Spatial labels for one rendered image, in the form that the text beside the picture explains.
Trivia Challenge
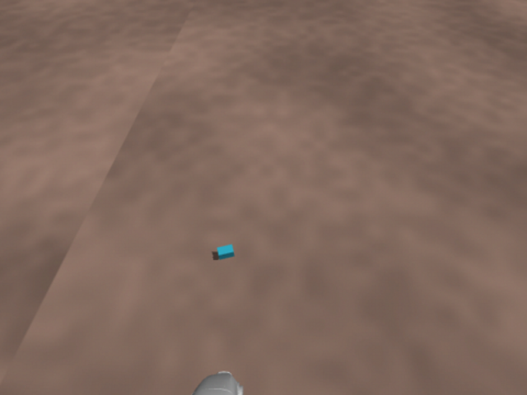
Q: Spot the small box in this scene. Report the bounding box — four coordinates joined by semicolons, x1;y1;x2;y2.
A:
217;244;235;259

